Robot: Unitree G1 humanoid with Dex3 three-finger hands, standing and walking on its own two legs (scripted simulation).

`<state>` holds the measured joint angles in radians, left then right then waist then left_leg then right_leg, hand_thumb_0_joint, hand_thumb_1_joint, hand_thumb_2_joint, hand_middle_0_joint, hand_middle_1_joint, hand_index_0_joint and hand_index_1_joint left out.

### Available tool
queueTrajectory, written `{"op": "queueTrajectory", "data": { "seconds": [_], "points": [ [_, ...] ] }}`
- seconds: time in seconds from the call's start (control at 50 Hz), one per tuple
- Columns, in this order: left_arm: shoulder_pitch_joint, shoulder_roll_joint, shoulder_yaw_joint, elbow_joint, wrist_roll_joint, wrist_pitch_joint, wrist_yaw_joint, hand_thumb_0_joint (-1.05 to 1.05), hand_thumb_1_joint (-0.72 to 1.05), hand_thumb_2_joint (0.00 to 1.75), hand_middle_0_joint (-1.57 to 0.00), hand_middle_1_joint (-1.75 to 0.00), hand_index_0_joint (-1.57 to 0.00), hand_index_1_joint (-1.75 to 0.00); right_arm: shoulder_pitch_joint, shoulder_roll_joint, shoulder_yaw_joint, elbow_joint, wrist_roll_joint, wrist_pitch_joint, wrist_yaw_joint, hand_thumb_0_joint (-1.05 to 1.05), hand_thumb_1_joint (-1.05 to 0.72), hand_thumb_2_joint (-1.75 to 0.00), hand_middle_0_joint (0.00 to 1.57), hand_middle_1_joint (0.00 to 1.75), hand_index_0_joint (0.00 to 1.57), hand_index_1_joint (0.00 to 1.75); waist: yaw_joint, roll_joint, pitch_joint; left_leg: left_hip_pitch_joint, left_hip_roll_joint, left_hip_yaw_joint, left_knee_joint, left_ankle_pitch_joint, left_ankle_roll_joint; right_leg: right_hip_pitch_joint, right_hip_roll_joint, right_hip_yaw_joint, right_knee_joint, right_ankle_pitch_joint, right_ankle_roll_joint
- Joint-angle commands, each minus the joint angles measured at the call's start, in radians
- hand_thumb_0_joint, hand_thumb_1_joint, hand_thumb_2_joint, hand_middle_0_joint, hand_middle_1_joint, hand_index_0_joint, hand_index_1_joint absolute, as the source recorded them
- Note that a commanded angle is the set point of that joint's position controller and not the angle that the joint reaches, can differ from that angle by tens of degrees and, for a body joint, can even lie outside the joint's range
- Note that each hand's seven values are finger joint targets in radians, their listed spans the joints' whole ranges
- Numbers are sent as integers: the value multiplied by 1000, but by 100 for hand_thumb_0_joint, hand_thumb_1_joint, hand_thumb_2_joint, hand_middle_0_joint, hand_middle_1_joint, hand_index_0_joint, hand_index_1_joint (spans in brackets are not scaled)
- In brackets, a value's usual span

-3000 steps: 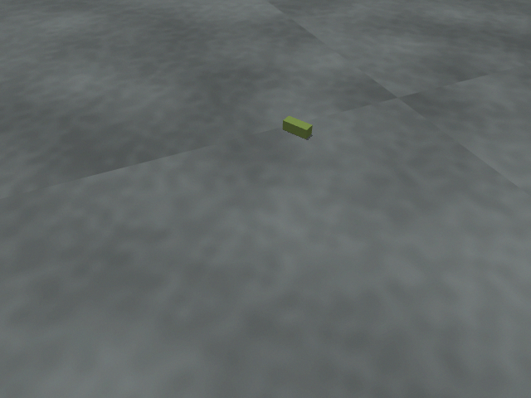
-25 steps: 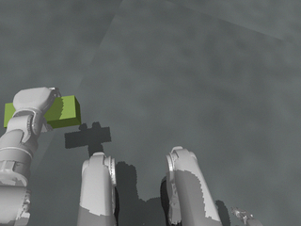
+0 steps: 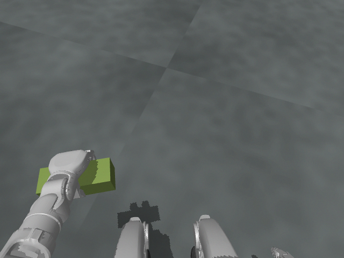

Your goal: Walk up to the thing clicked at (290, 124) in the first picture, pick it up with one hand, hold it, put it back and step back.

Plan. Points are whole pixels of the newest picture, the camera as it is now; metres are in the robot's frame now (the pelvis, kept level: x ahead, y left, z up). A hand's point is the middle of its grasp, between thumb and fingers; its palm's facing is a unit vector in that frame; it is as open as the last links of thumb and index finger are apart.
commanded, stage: lift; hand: left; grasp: from above
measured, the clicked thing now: (79, 179) +0.36 +0.25 -0.12
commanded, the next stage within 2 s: hold in 0.60 s
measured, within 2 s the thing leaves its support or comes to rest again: neither
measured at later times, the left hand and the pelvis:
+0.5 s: hand (75, 152) +0.37 +0.22 +0.01, palm faces -0.45 -0.11 -0.89, open 10.0 cm; pelvis +0.05 -0.01 +0.10, yaw +0 degrees
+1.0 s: hand (63, 139) +0.38 +0.22 +0.06, palm faces -0.45 -0.09 -0.89, open 10.0 cm; pelvis +0.07 +0.00 +0.14, yaw +0 degrees
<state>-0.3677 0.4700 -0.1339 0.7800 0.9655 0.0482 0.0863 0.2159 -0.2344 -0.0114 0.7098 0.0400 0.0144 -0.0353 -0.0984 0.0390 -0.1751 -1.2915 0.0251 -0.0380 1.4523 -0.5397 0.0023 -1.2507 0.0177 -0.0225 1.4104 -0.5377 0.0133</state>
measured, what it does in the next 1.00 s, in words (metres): rises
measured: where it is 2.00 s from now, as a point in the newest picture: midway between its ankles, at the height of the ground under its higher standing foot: outside the picture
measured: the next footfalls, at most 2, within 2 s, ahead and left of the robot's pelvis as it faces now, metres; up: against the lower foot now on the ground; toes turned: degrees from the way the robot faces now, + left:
none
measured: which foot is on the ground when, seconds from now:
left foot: down 0.00-1.00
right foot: down 0.00-1.00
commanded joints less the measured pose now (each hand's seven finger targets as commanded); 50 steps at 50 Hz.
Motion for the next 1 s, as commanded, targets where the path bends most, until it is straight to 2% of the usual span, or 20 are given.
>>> {"op": "queueTrajectory", "data": {
  "seconds": [0.0,0.02,0.06,0.08,0.12,0.16,0.18,0.24,0.26,0.34,0.42,0.5,0.66,0.74,0.76,0.78,0.84,0.86,0.9,0.98],
  "points": [
    [-346,202,74,-207,12,-26,77,0,53,84,-87,-82,-88,-80,48,-162,-61,-70,3,-58,-29,0,-89,-90,20,30,20,30,3,99,-344,411,-20,-15,-340,13,8,249,29,11,-305,42,-37],
    [-312,196,74,-174,11,-25,85,0,52,84,-86,-82,-88,-80,43,-156,-59,-67,3,-62,-30,0,-89,-90,20,30,20,30,6,81,-323,423,-22,-11,-356,18,8,274,30,15,-331,43,-37],
    [-332,197,74,-215,18,-28,105,0,51,84,-85,-81,-87,-79,45,-158,-63,-63,3,-70,-32,0,-89,-90,20,30,20,30,14,91,-344,484,-25,-5,-395,41,5,331,29,23,-376,59,-38],
    [-331,176,64,-184,21,-24,112,0,50,83,-84,-83,-86,-81,48,-158,-61,-51,1,-73,-33,0,-89,-90,20,30,20,30,3,101,-311,488,-24,-2,-410,45,4,329,27,25,-390,66,-37],
    [-347,189,71,-195,26,-21,132,0,52,85,-85,-83,-87,-81,45,-158,-61,-47,-2,-79,-34,0,-89,-90,20,30,20,30,13,98,-313,545,-21,-11,-457,56,0,377,30,19,-419,79,-35],
    [-345,167,57,-162,28,-11,144,0,53,87,-87,-83,-88,-81,54,-158,-62,-38,-5,-79,-35,0,-88,-90,20,30,20,30,4,70,-298,580,-22,1,-482,95,1,419,31,20,-457,112,-34],
    [-359,177,59,-188,24,-10,149,0,55,90,-87,-85,-89,-84,52,-154,-62,-35,-5,-80,-37,0,-88,-90,20,30,20,30,14,81,-308,603,-27,10,-492,128,0,454,30,25,-478,138,-33],
    [-345,155,47,-149,21,6,159,0,56,89,-88,-85,-90,-83,63,-156,-64,-24,-8,-82,-36,0,-88,-90,20,30,20,30,16,66,-288,658,-26,14,-534,196,-2,509,28,23,-521,203,-31],
    [-321,166,57,-127,22,14,162,0,58,87,-89,-86,-92,-83,71,-157,-62,-20,-9,-80,-35,0,-89,-90,20,30,20,30,22,44,-285,669,-27,16,-541,229,0,541,28,28,-539,234,-30],
    [-302,109,27,-93,11,38,158,0,57,91,-90,-86,-91,-84,77,-150,-63,-19,-9,-74,-28,0,-89,-90,20,30,20,30,22,27,-259,723,-33,22,-585,309,1,625,21,37,-594,325,-21],
    [-273,104,26,-65,1,47,141,0,59,88,-92,-84,-93,-82,79,-153,-70,-25,-7,-67,-21,0,-89,-90,20,30,20,30,29,7,-231,753,-37,31,-628,354,5,685,17,44,-651,377,-14],
    [-285,100,24,-90,2,44,127,0,58,90,-92,-85,-93,-83,84,-153,-74,-30,-7,-62,-16,0,-89,-89,20,30,20,30,33,13,-255,822,-39,37,-660,440,4,757,14,41,-683,459,-10],
    [-300,126,40,-180,29,29,134,0,57,92,-91,-86,-92,-85,81,-164,-81,-40,-7,-50,-12,0,-89,-89,20,30,20,30,33,46,-265,959,-37,36,-736,534,-4,809,14,29,-738,510,-16],
    [-294,95,18,-158,45,32,133,0,55,89,-88,-85,-90,-83,72,-164,-82,-35,-4,-45,-11,0,-88,-89,20,30,20,30,23,29,-206,971,-38,37,-772,521,-5,814,15,31,-771,503,-17],
    [-314,119,29,-157,49,32,129,0,55,88,-88,-85,-90,-83,72,-166,-85,-32,-6,-45,-10,0,-88,-89,20,30,20,30,27,47,-207,980,-36,38,-777,526,-7,809,17,28,-775,495,-19],
    [-295,115,25,-149,48,32,124,0,56,90,-90,-84,-92,-82,67,-169,-88,-39,-5,-43,-9,0,-88,-89,20,30,20,30,37,38,-199,990,-35,38,-785,534,-5,818,16,27,-784,500,-19],
    [-286,91,13,-144,28,31,107,0,55,91,-88,-86,-90,-84,55,-166,-87,-48,-2,-43,-4,0,-88,-89,20,30,20,30,35,20,-190,998,-39,40,-807,526,-6,858,14,30,-800,500,-17],
    [-277,97,15,-147,28,30,102,0,54,93,-88,-86,-90,-85,49,-167,-88,-51,-2,-42,-3,0,-89,-89,20,30,20,30,48,26,-199,1013,-38,42,-809,539,-5,862,14,29,-807,507,-17],
    [-271,89,11,-143,22,27,96,0,54,91,-88,-86,-90,-84,44,-169,-90,-61,-1,-41,-2,0,-88,-89,20,30,20,30,44,12,-180,1023,-36,40,-825,533,-7,867,17,24,-817,497,-18],
    [-258,94,7,-163,27,17,73,0,54,91,-89,-84,-90,-83,39,-173,-94,-76,2,-34,2,0,-89,-89,20,30,20,30,51,1,-174,1033,-37,42,-839,559,-6,890,18,24,-827,519,-18]
  ]
}}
